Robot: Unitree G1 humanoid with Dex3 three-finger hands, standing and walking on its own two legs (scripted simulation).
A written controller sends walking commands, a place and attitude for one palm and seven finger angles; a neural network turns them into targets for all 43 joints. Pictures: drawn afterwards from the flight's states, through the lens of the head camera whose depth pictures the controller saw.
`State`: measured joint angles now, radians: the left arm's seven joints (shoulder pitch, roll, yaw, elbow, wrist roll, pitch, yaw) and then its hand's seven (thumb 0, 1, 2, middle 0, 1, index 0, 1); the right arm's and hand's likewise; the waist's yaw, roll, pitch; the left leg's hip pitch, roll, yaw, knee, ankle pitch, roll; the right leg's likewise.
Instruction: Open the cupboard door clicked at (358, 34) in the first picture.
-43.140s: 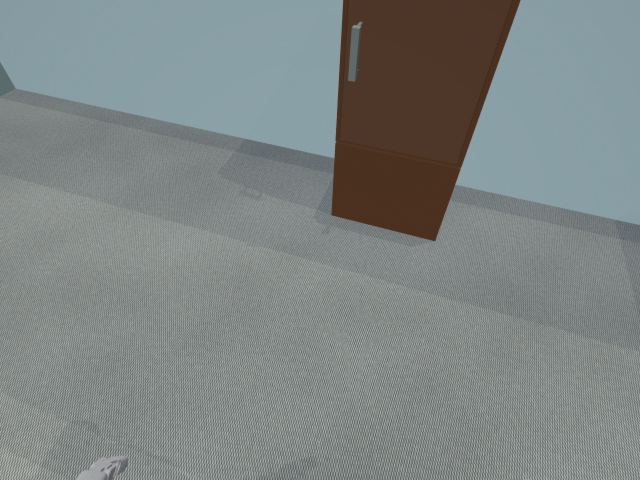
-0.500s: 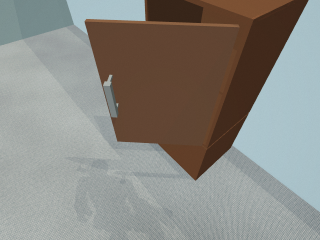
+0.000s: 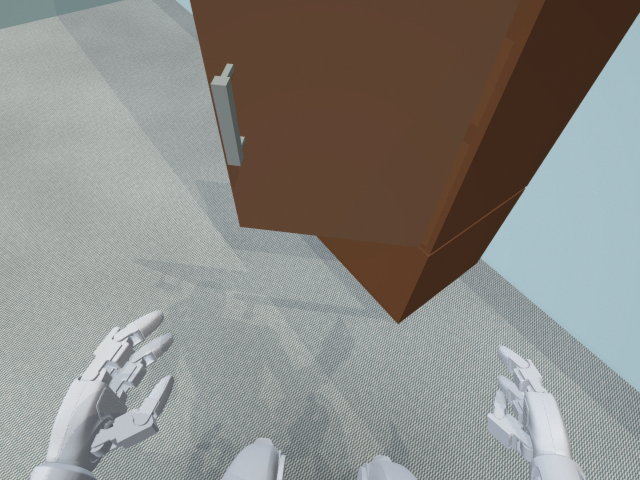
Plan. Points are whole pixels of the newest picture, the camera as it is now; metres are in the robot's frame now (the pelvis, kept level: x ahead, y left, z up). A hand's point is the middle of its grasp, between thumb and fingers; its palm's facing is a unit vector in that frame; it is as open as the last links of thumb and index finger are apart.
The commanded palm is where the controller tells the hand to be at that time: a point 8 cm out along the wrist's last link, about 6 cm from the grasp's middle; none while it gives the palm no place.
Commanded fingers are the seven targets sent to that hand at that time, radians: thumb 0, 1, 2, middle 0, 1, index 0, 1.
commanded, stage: raise the hand with hooked fingers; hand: left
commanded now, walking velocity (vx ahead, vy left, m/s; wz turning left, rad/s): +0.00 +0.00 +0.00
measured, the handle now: (232, 116) +0.63 +0.21 +0.07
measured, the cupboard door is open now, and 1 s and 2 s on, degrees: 46 46 46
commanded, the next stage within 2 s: move the hooked fingers beside the handle in 1.70 s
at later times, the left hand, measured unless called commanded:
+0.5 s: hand (95, 354) +0.23 +0.27 +0.05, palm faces +0.04 -1.00 -0.06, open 11.5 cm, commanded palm +0.21 +0.31 +0.06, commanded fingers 0.00 -0.17 0.44 -0.28 -0.99 -0.28 -0.99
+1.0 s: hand (73, 312) +0.27 +0.30 +0.07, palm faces -0.02 -1.00 -0.04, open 13.9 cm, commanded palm +0.25 +0.35 +0.08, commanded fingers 0.00 -0.50 0.30 -0.30 -1.20 -0.30 -1.20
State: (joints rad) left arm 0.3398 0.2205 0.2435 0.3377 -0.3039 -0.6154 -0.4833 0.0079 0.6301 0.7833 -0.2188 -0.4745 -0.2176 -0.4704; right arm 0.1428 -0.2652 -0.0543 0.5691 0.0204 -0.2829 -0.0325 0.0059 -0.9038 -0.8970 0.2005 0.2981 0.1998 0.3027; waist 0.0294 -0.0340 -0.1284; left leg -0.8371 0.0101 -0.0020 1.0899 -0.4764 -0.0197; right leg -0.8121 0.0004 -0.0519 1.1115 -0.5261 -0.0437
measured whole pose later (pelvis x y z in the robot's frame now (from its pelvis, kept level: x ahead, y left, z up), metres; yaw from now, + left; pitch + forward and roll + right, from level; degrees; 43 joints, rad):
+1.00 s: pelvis +0.00 +0.04 +0.02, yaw +0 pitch +12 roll -3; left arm 0.06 0.39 0.37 0.30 -0.34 -0.26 -0.50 -0.01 -0.46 0.32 -0.29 -1.18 -0.29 -1.17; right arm 0.26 -0.26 0.06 0.52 0.04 -0.22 -0.08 0.01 -0.90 -0.90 0.20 0.30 0.20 0.30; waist 0.01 0.02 -0.11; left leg -0.78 0.00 -0.02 1.04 -0.46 0.04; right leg -0.71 0.00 -0.07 0.96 -0.46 0.01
